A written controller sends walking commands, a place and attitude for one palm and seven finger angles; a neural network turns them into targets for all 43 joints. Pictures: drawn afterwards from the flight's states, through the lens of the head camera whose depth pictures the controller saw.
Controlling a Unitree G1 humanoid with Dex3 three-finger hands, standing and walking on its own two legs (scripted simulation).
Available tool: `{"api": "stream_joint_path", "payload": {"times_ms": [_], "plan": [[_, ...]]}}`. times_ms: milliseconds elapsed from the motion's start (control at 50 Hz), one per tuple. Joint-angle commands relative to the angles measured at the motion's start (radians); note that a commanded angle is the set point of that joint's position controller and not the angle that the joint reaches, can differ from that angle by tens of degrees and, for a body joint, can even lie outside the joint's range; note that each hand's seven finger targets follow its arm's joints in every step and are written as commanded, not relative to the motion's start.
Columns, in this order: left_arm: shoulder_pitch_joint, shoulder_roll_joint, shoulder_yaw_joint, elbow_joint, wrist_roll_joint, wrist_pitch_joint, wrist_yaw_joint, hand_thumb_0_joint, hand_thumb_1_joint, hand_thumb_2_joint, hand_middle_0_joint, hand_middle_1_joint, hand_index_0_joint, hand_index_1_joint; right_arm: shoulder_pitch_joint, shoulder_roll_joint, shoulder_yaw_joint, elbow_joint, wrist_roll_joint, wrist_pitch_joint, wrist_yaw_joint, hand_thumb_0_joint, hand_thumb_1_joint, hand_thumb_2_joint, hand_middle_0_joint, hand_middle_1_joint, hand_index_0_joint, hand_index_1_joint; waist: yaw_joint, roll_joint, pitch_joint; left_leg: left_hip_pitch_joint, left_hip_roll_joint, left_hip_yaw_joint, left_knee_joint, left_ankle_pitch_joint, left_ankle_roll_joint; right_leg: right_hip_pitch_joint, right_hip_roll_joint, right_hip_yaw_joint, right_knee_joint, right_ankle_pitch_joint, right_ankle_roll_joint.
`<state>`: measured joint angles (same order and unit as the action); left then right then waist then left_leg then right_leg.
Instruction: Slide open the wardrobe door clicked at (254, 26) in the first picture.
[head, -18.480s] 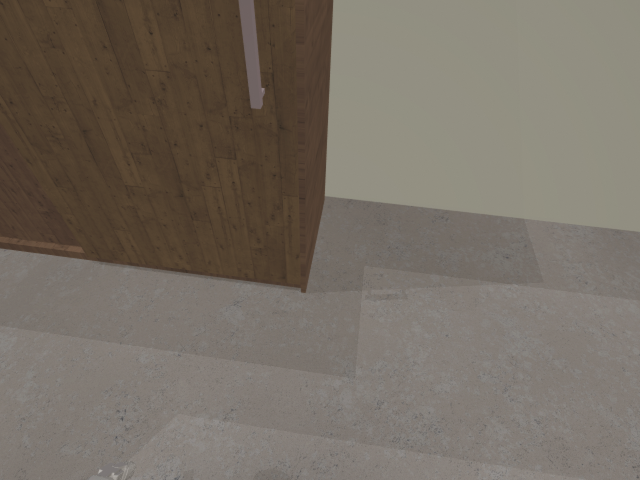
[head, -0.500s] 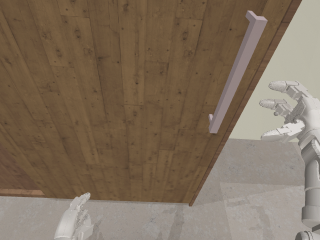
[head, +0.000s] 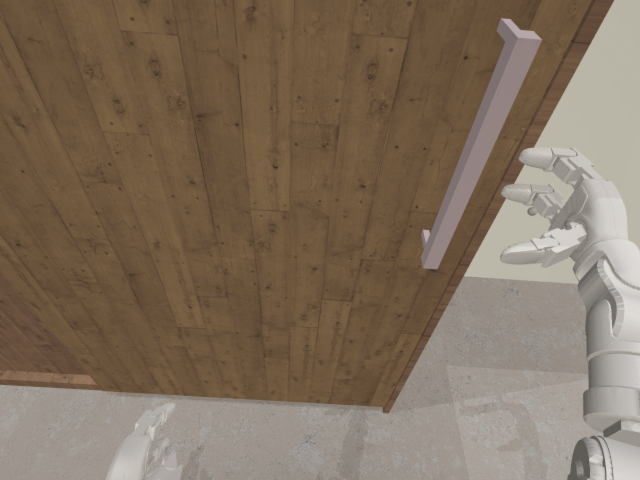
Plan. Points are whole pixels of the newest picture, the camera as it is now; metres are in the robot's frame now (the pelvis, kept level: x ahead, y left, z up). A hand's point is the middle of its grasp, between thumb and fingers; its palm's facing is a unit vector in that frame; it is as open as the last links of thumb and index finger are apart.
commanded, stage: move the hooked fingers beside the handle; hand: right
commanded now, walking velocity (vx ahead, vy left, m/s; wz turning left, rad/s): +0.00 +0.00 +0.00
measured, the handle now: (461, 166) +0.46 -0.14 +0.19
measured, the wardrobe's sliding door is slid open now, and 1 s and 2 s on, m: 0.00 0.00 0.00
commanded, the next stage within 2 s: feel for the door with the fingertips in 0.86 s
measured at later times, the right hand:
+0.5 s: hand (519, 211) +0.39 -0.19 +0.19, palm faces +0.00 +1.00 -0.03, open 14.0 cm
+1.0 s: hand (521, 209) +0.39 -0.19 +0.19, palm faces +0.01 +1.00 -0.03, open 14.0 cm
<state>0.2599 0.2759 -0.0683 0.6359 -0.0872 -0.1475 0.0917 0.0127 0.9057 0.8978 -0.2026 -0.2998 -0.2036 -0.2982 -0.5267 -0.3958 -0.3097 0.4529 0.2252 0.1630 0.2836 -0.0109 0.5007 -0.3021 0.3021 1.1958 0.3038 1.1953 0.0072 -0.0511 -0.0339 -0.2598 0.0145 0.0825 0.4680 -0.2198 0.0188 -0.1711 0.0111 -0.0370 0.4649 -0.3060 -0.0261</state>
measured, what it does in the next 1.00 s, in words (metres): stands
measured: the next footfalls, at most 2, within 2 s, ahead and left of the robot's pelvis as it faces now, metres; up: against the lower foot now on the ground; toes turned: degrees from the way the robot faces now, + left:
none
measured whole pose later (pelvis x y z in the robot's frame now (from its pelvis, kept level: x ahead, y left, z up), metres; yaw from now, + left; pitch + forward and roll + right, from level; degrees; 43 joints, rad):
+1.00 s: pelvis -0.01 +0.01 +0.00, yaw +0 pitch +0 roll +0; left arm 0.25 0.28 -0.07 0.64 -0.09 -0.11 0.10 0.01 0.91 0.90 -0.20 -0.30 -0.20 -0.30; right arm -0.57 -0.38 -0.28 0.51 0.22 0.15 0.25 -0.01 0.50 -0.30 0.30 1.20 0.30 1.20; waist 0.01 -0.05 -0.03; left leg -0.25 0.01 0.09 0.45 -0.20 0.03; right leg -0.16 0.00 -0.03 0.45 -0.29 -0.02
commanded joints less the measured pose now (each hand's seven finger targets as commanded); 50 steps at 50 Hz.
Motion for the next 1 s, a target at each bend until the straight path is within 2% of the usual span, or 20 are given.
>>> {"api": "stream_joint_path", "payload": {"times_ms": [0,20,80,100,140,220,260,300,380,440,500,560,620,680,720,780,820,860,900,980], "plan": [[-0.074,0.12,0.052,-0.139,0.002,-0.046,0.011,0.0,0.9,0.9,-0.2,-0.3,-0.2,-0.3,-0.461,-0.239,-0.052,-0.216,0.018,-0.072,-0.025,0.0,0.5,-0.3,0.3,1.2,0.3,1.2,0.007,0.028,-0.259,0.122,0.012,-0.042,-0.028,0.275,0.017,0.054,-0.028,0.06,-0.049,0.331,0.001],[-0.073,0.121,0.051,-0.136,0.001,-0.044,0.013,0.0,0.9,0.9,-0.2,-0.3,-0.2,-0.3,-0.469,-0.235,-0.052,-0.19,0.016,-0.071,-0.029,0.0,0.5,-0.3,0.3,1.2,0.3,1.2,0.01,0.045,-0.251,0.123,0.012,-0.041,-0.029,0.267,0.016,0.042,-0.027,0.06,-0.055,0.318,0.0],[-0.071,0.117,0.049,-0.137,0.002,-0.04,0.013,0.0,0.9,0.9,-0.2,-0.3,-0.2,-0.3,-0.492,-0.224,-0.041,-0.18,0.007,-0.077,-0.04,0.0,0.5,-0.3,0.3,1.2,0.3,1.2,0.008,0.007,-0.257,0.119,0.015,-0.042,-0.026,0.255,0.02,0.042,-0.023,0.062,-0.06,0.306,0.003],[-0.067,0.121,0.052,-0.137,0.004,-0.037,0.011,0.0,0.9,0.9,-0.2,-0.3,-0.2,-0.3,-0.481,-0.254,-0.063,-0.179,0.003,-0.081,-0.045,0.0,0.5,-0.3,0.3,1.2,0.3,1.2,0.0,0.033,-0.27,0.135,0.013,-0.042,-0.026,0.267,0.02,0.045,-0.028,0.063,-0.058,0.326,0.002],[-0.07,0.117,0.051,-0.141,0.002,-0.034,0.01,0.0,0.9,0.9,-0.2,-0.3,-0.2,-0.3,-0.5,-0.228,-0.042,-0.186,0.003,-0.086,-0.042,0.0,0.5,-0.3,0.3,1.2,0.3,1.2,0.004,0.015,-0.276,0.141,0.014,-0.043,-0.025,0.283,0.02,0.05,-0.027,0.06,-0.061,0.34,0.004],[-0.073,0.117,0.053,-0.151,0.007,-0.029,0.003,0.0,0.9,0.9,-0.2,-0.3,-0.2,-0.3,-0.421,-0.251,-0.087,-0.199,0.008,-0.087,-0.042,0.0,0.5,-0.3,0.3,1.2,0.3,1.2,-0.02,0.026,-0.302,0.185,0.013,-0.046,-0.018,0.333,0.022,0.049,-0.027,0.054,-0.062,0.388,0.005],[-0.073,0.117,0.052,-0.152,0.004,-0.025,0.003,0.0,0.9,0.9,-0.2,-0.3,-0.2,-0.3,-0.413,-0.248,-0.084,-0.189,0.008,-0.079,-0.038,0.0,0.5,-0.3,0.3,1.2,0.3,1.2,-0.013,0.051,-0.274,0.18,0.013,-0.044,-0.022,0.326,0.019,0.028,-0.028,0.051,-0.068,0.365,0.003],[-0.08,0.117,0.055,-0.161,0.001,-0.022,0.0,0.0,0.9,0.9,-0.2,-0.3,-0.2,-0.3,-0.392,-0.235,-0.071,-0.217,0.005,-0.076,-0.036,0.0,0.5,-0.3,0.3,1.2,0.3,1.2,-0.016,0.028,-0.262,0.166,0.012,-0.045,-0.026,0.312,0.02,0.039,-0.029,0.048,-0.068,0.361,0.001],[-0.083,0.112,0.051,-0.155,-0.004,-0.022,0.007,0.0,0.9,0.9,-0.2,-0.3,-0.2,-0.3,-0.46,-0.16,0.005,-0.231,0.01,-0.064,-0.036,0.0,0.5,-0.3,0.3,1.2,0.3,1.2,0.014,-0.001,-0.228,0.113,0.008,-0.041,-0.037,0.251,0.02,0.049,-0.026,0.055,-0.07,0.302,0.002],[-0.084,0.112,0.054,-0.151,0.002,-0.024,0.011,0.0,0.9,0.9,-0.2,-0.3,-0.2,-0.3,-0.496,-0.197,-0.024,-0.272,0.012,-0.072,-0.049,0.0,0.5,-0.3,0.3,1.2,0.3,1.2,0.011,0.013,-0.28,0.139,0.007,-0.046,-0.04,0.266,0.018,0.076,-0.024,0.055,-0.066,0.315,-0.002],[-0.085,0.114,0.052,-0.146,0.002,-0.02,0.011,0.0,0.9,0.9,-0.2,-0.3,-0.2,-0.3,-0.474,-0.229,-0.052,-0.235,0.008,-0.073,-0.06,0.0,0.5,-0.3,0.3,1.2,0.3,1.2,0.001,0.054,-0.257,0.154,0.008,-0.049,-0.046,0.248,0.016,0.043,-0.023,0.054,-0.071,0.282,-0.006],[-0.092,0.109,0.047,-0.147,0.0,-0.016,0.012,0.0,0.9,0.9,-0.2,-0.3,-0.2,-0.3,-0.466,-0.225,-0.048,-0.204,-0.002,-0.07,-0.057,0.0,0.5,-0.3,0.3,1.2,0.3,1.2,-0.001,-0.005,-0.244,0.154,0.011,-0.051,-0.044,0.258,0.022,0.038,-0.018,0.051,-0.076,0.29,-0.002],[-0.096,0.108,0.05,-0.158,0.003,-0.015,0.007,0.0,0.9,0.9,-0.2,-0.3,-0.2,-0.3,-0.428,-0.217,-0.055,-0.217,0.006,-0.068,-0.05,0.0,0.5,-0.3,0.3,1.2,0.3,1.2,-0.011,0.022,-0.277,0.187,0.011,-0.052,-0.037,0.31,0.02,0.048,-0.018,0.045,-0.069,0.332,-0.004],[-0.101,0.107,0.047,-0.163,-0.002,-0.012,0.005,0.0,0.9,0.9,-0.2,-0.3,-0.2,-0.3,-0.42,-0.195,-0.037,-0.208,0.013,-0.06,-0.04,0.0,0.5,-0.3,0.3,1.2,0.3,1.2,-0.005,0.036,-0.247,0.172,0.011,-0.049,-0.04,0.298,0.018,0.028,-0.016,0.041,-0.072,0.303,-0.005],[-0.092,0.118,0.05,-0.156,-0.004,-0.002,0.007,0.0,0.9,0.9,-0.2,-0.3,-0.2,-0.3,-0.399,-0.237,-0.07,-0.163,0.013,-0.05,-0.038,0.0,0.5,-0.3,0.3,1.2,0.3,1.2,-0.003,0.091,-0.218,0.169,0.009,-0.051,-0.05,0.271,0.013,0.001,-0.02,0.038,-0.077,0.269,-0.01],[-0.1,0.112,0.046,-0.166,-0.005,-0.004,0.009,0.0,0.9,0.9,-0.2,-0.3,-0.2,-0.3,-0.455,-0.218,-0.038,-0.202,0.008,-0.057,-0.037,0.0,0.5,-0.3,0.3,1.2,0.3,1.2,0.006,0.02,-0.225,0.149,0.012,-0.057,-0.052,0.241,0.015,0.013,-0.014,0.039,-0.074,0.246,-0.009],[-0.1,0.113,0.048,-0.166,-0.005,-0.004,0.012,0.0,0.9,0.9,-0.2,-0.3,-0.2,-0.3,-0.482,-0.233,-0.042,-0.214,0.007,-0.067,-0.036,0.0,0.5,-0.3,0.3,1.2,0.3,1.2,0.01,0.035,-0.248,0.159,0.009,-0.06,-0.054,0.24,0.014,0.024,-0.016,0.041,-0.072,0.25,-0.012],[-0.097,0.111,0.045,-0.16,-0.006,-0.01,0.016,0.0,0.9,0.9,-0.2,-0.3,-0.2,-0.3,-0.54,-0.218,-0.018,-0.212,0.01,-0.079,-0.033,0.0,0.5,-0.3,0.3,1.2,0.3,1.2,0.022,0.005,-0.238,0.137,0.009,-0.06,-0.059,0.209,0.015,0.03,-0.014,0.047,-0.073,0.226,-0.011],[-0.091,0.115,0.048,-0.154,-0.003,-0.013,0.018,0.0,0.9,0.9,-0.2,-0.3,-0.2,-0.3,-0.529,-0.256,-0.048,-0.211,0.009,-0.091,-0.036,0.0,0.5,-0.3,0.3,1.2,0.3,1.2,0.011,0.014,-0.267,0.156,0.007,-0.062,-0.06,0.214,0.017,0.042,-0.017,0.048,-0.071,0.238,-0.012],[-0.085,0.113,0.044,-0.143,-0.005,-0.019,0.017,0.0,0.9,0.9,-0.2,-0.3,-0.2,-0.3,-0.541,-0.177,0.013,-0.149,0.012,-0.085,-0.032,0.0,0.5,-0.3,0.3,1.2,0.3,1.2,0.021,0.008,-0.236,0.128,0.007,-0.052,-0.058,0.206,0.02,0.033,-0.015,0.054,-0.076,0.23,-0.008]]}}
